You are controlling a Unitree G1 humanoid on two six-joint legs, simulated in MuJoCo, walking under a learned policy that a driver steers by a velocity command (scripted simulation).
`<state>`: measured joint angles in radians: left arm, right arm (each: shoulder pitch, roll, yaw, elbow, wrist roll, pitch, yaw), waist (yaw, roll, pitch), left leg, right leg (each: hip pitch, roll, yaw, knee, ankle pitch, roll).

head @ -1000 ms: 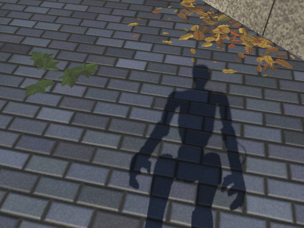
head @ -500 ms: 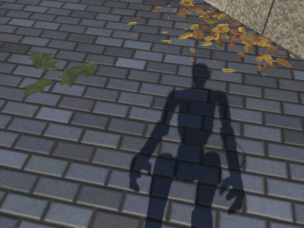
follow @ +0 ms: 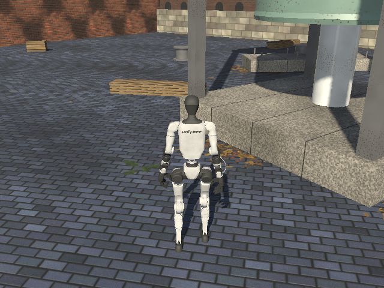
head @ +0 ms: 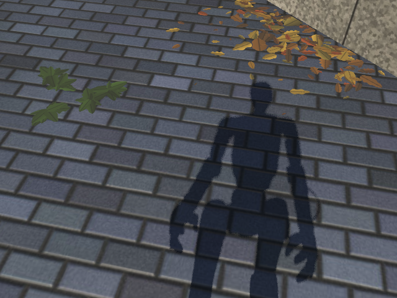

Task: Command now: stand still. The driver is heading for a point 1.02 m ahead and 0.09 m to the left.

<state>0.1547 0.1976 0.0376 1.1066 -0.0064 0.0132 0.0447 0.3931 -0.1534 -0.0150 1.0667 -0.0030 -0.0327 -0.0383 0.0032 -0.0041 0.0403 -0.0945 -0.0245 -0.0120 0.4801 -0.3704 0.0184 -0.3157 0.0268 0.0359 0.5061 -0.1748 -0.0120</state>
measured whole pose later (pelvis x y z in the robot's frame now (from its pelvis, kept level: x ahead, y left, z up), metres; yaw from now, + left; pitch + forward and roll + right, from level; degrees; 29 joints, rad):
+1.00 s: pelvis +0.34 +0.01 -0.02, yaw +0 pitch +2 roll +0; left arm 0.45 0.24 0.03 1.07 -0.01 -0.06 0.01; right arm 0.00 -0.23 -0.05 0.80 0.01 -0.11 0.04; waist 0.05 0.00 0.05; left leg -0.54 0.00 0.06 0.61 -0.09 0.08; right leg 0.01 -0.02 0.00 0.72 -0.47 -0.01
